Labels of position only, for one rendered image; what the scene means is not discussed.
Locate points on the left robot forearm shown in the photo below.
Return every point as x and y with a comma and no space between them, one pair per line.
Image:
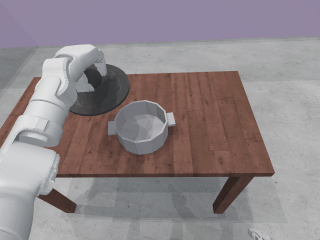
43,119

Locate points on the knob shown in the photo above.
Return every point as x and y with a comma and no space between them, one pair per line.
93,76

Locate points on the robot left hand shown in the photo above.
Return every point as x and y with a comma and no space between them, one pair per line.
88,55

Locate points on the left robot upper arm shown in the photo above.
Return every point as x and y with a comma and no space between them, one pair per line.
26,172

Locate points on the table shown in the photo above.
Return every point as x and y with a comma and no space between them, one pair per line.
215,135

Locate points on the pot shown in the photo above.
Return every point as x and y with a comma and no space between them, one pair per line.
141,126

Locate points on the robot right hand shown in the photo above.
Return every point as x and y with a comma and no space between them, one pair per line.
257,235

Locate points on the lid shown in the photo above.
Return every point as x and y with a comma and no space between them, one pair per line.
112,91

